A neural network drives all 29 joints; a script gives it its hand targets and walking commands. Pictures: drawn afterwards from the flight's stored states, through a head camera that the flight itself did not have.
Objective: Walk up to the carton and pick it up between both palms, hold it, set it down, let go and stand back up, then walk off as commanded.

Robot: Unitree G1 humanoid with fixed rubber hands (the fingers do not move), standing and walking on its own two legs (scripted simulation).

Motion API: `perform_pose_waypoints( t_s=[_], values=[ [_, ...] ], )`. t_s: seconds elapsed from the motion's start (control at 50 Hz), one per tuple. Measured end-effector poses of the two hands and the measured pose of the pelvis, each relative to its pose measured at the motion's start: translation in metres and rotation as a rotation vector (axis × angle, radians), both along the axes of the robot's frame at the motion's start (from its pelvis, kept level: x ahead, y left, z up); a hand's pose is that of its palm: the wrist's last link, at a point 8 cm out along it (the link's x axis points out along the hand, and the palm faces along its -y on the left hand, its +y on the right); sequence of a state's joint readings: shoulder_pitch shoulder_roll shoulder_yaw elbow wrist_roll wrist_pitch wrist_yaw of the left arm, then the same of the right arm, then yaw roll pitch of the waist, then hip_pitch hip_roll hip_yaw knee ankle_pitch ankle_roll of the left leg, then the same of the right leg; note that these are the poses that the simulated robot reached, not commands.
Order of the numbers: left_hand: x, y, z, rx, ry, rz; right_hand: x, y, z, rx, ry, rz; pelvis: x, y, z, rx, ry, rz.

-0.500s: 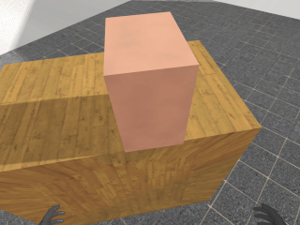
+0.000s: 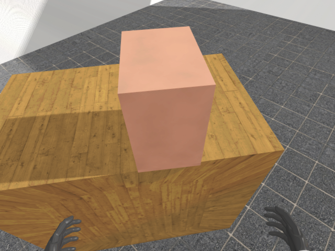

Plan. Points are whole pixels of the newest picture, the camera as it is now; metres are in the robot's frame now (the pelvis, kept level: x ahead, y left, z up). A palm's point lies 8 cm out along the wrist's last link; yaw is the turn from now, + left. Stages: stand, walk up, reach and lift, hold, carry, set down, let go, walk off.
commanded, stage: reach and lift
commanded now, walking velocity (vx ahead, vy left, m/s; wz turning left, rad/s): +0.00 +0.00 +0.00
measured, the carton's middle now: (162, 101) +0.46 +0.04 +0.12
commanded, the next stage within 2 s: none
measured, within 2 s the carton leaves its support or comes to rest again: neither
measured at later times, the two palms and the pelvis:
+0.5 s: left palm (64, 230) +0.17 +0.23 +0.06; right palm (290, 226) +0.17 -0.20 +0.05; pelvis -0.03 -0.03 +0.00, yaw +0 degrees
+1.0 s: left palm (65, 215) +0.18 +0.21 +0.10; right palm (284, 205) +0.20 -0.18 +0.09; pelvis -0.01 -0.02 +0.00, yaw +2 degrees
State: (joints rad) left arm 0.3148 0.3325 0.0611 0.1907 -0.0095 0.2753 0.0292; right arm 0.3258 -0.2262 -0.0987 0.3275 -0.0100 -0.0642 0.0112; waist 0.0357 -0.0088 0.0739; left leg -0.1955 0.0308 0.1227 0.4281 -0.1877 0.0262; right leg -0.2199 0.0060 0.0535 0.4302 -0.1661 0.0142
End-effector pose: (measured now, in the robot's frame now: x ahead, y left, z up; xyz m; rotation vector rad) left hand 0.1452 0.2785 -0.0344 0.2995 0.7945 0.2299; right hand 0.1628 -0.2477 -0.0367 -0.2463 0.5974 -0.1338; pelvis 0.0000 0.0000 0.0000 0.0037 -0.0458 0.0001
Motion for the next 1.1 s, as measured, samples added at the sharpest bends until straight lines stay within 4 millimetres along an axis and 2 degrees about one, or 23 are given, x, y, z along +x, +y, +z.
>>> perform_pose_waypoints(
  t_s=[0.16, 0.32, 0.4, 0.46, 0.52, 0.66, 0.72, 0.84, 0.94, 1.02, 1.1],
  values=[
    [-0.005, -0.012, 0.027, 0.023, -0.095, -0.014, -0.006, 0.004, 0.022, 0.028, -0.060, 0.018, -0.013, -0.009, 0.001, 0.011, -0.014, 0.001],
    [-0.004, -0.029, 0.055, 0.008, -0.183, -0.010, 0.004, 0.002, 0.043, 0.064, -0.141, 0.019, -0.022, -0.023, 0.002, 0.027, -0.025, 0.007],
    [0.003, -0.042, 0.072, -0.052, -0.259, -0.014, 0.010, 0.020, 0.062, 0.109, -0.193, 0.039, -0.025, -0.028, 0.002, 0.034, -0.029, 0.008],
    [0.016, -0.050, 0.085, -0.099, -0.320, -0.036, 0.013, 0.039, 0.082, 0.148, -0.241, 0.051, -0.027, -0.028, 0.002, 0.035, -0.031, 0.008],
    [0.027, -0.052, 0.091, -0.130, -0.352, -0.059, 0.011, 0.049, 0.093, 0.154, -0.258, 0.027, -0.028, -0.024, 0.002, 0.029, -0.033, 0.008],
    [0.025, -0.050, 0.089, -0.136, -0.338, -0.050, 0.012, 0.050, 0.091, 0.156, -0.237, 0.038, -0.025, -0.016, 0.004, 0.011, -0.032, 0.029],
    [0.024, -0.051, 0.098, -0.108, -0.373, -0.044, 0.020, 0.053, 0.100, 0.185, -0.293, 0.066, -0.023, -0.019, 0.003, 0.018, -0.030, 0.031],
    [0.028, -0.065, 0.133, -0.104, -0.500, -0.060, 0.033, 0.060, 0.123, 0.254, -0.392, 0.060, -0.019, -0.026, 0.004, 0.025, -0.025, 0.031],
    [0.032, -0.066, 0.132, -0.116, -0.467, -0.061, 0.035, 0.060, 0.118, 0.276, -0.348, 0.016, -0.016, -0.025, 0.004, 0.024, -0.018, 0.030],
    [0.043, -0.066, 0.135, -0.139, -0.479, -0.055, 0.041, 0.064, 0.132, 0.289, -0.389, 0.021, -0.014, -0.023, 0.005, 0.022, -0.014, 0.030],
    [0.064, -0.070, 0.146, -0.165, -0.524, -0.075, 0.056, 0.068, 0.146, 0.283, -0.433, 0.046, -0.013, -0.023, 0.005, 0.022, -0.012, 0.030]
  ],
)
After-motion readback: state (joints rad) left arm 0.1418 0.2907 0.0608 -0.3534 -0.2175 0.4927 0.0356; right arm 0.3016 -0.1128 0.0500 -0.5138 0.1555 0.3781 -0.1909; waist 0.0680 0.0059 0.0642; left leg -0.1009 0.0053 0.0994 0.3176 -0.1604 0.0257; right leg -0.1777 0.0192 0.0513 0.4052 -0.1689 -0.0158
